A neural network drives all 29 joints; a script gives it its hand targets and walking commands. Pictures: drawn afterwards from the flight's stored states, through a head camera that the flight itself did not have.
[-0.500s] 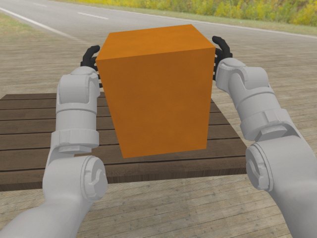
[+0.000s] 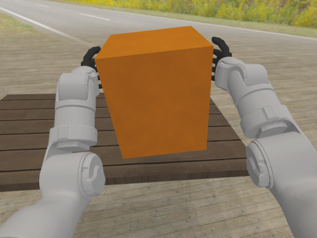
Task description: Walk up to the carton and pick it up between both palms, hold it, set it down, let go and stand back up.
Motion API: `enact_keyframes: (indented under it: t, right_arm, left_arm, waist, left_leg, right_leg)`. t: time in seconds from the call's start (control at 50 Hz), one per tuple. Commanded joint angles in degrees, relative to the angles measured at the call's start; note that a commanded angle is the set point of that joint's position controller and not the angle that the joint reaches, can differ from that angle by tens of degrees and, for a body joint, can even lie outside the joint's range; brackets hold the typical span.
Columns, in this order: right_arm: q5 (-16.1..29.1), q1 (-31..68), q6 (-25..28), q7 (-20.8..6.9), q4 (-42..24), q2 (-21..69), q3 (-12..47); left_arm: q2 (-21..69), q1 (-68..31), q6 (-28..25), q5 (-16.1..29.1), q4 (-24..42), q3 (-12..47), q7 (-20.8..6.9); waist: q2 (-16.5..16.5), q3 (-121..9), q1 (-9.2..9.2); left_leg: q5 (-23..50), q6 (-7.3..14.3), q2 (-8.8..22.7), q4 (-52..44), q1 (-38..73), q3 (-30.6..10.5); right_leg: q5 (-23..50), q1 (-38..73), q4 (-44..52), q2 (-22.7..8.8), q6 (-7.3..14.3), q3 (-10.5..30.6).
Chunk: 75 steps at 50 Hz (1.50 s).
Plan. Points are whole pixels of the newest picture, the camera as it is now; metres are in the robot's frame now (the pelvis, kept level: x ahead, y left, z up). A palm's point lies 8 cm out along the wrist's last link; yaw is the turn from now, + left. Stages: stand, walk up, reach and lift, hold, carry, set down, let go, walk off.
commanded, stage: hold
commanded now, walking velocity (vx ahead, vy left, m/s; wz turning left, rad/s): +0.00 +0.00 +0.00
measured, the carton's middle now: (157, 91) +0.40 +0.00 +0.27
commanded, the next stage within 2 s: none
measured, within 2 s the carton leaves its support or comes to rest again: neither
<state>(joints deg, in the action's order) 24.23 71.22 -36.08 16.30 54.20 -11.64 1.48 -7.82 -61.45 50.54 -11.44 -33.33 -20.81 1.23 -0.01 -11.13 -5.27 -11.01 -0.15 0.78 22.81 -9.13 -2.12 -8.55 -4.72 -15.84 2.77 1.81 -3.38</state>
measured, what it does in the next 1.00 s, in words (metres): stands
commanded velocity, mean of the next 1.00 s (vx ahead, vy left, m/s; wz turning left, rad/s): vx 0.00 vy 0.00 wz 0.00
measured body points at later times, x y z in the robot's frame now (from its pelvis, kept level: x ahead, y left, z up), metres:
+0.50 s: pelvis +0.00 +0.00 +0.00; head -0.09 +0.02 +0.44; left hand +0.40 +0.15 +0.32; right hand +0.38 -0.16 +0.35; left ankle +0.02 +0.12 -0.75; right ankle +0.00 -0.10 -0.75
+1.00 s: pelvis +0.00 +0.00 +0.00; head -0.09 +0.01 +0.44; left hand +0.40 +0.15 +0.32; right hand +0.38 -0.15 +0.35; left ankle +0.02 +0.12 -0.75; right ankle +0.00 -0.10 -0.75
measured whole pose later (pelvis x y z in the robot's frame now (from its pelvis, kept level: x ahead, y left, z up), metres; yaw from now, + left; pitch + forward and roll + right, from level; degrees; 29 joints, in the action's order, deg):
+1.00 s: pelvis +0.00 +0.00 +0.00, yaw -1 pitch -1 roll -2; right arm 25.9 72.5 -40.2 17.5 51.9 -13.1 3.5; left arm -7.6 -61.1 52.5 -10.3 -30.8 -21.0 1.6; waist -0.8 -12.1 -4.3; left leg -11.4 -0.2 0.9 23.3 -10.6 -2.2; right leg -8.4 -6.5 -16.2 3.5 1.8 -1.2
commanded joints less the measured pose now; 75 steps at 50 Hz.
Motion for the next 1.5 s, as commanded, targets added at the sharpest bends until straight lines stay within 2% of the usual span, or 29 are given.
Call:
enact_keyframes:
  t: [0.0, 0.32, 0.36, 0.56, 0.72, 0.92, 1.28, 1.38, 1.48]
  right_arm:
    - [11.9, 47.1, -1.1, -6.8, -19.5, 37.8, 8.5]
    - [12.0, 45.2, -2.9, -8.2, -15.0, 36.9, 6.8]
    - [12.4, 45.1, -2.8, -8.3, -15.5, 37.0, 6.9]
    - [12.9, 44.9, -3.2, -7.6, -17.2, 37.2, 8.0]
    - [12.4, 45.2, -3.4, -6.9, -18.9, 37.5, 7.7]
    - [12.5, 45.0, -3.6, -6.5, -19.3, 36.9, 7.3]
    - [12.0, 45.9, -3.3, -7.8, -16.0, 36.5, 6.3]
    - [11.4, 45.8, -3.2, -8.1, -14.5, 36.6, 5.8]
    - [11.8, 46.6, -2.9, -8.0, -15.3, 36.7, 5.7]
  left_arm:
    - [31.5, -51.8, -4.6, 12.5, 11.0, 18.6, -6.9]
    - [31.2, -52.7, -3.8, 12.6, 11.4, 17.8, -6.6]
    - [31.5, -53.0, -3.9, 12.8, 12.1, 18.2, -6.4]
    - [30.2, -50.7, -3.5, 11.7, 11.1, 16.3, -6.9]
    - [29.9, -50.9, -3.4, 11.9, 11.1, 16.5, -7.5]
    - [30.7, -51.1, -3.5, 12.2, 11.5, 17.2, -7.4]
    - [31.2, -52.4, -4.0, 12.2, 9.9, 17.0, -6.6]
    - [30.6, -52.0, -4.3, 11.7, 7.9, 15.7, -6.7]
    - [31.4, -53.2, -4.5, 12.4, 9.1, 16.6, -6.8]
  waist:
    - [-3.3, -18.6, 0.07]
    - [-3.3, -18.1, 1.01]
    - [-3.8, -18.9, 0.9]
    - [-1.7, -18.1, 1.57]
    - [-1.5, -18.6, 1.02]
    - [-3.2, -19.2, 0.24]
    - [-3.3, -18.1, 1.02]
    - [-2.1, -17.2, 1.41]
    - [-3.3, -19.0, 0.84]
  left_leg:
    - [13.1, -2.0, -2.5, -1.7, 5.4, -0.6]
    - [11.7, -2.4, -1.1, -2.7, 4.1, -1.2]
    - [13.3, -2.7, -1.2, -2.2, 4.4, -1.2]
    - [13.7, -2.0, -1.7, -1.7, 4.4, -0.9]
    - [12.7, -1.8, -2.1, -1.5, 4.4, -0.9]
    - [12.9, -2.4, -2.0, -1.2, 4.7, -1.2]
    - [11.5, -2.7, -1.4, -1.9, 3.6, -1.6]
    - [10.0, -2.3, -1.3, -2.3, 2.9, -1.5]
    - [11.6, -2.7, -1.4, -1.7, 3.3, -1.7]
  right_leg:
    - [12.6, 4.0, 0.5, 0.7, -4.5, 4.5]
    - [8.2, 2.3, 1.0, 1.4, -3.6, 4.6]
    - [9.8, 2.7, 0.8, 1.5, -3.6, 4.8]
    - [12.6, 3.5, 0.8, 1.0, -4.4, 5.3]
    - [13.2, 3.3, 0.8, 0.6, -4.7, 5.6]
    - [13.0, 3.1, 0.5, 0.5, -4.4, 5.7]
    - [8.7, 2.0, 0.9, 1.2, -3.8, 5.4]
    - [7.3, 1.4, 1.3, 0.9, -3.8, 5.5]
    - [9.0, 2.0, 1.0, 1.0, -3.7, 5.7]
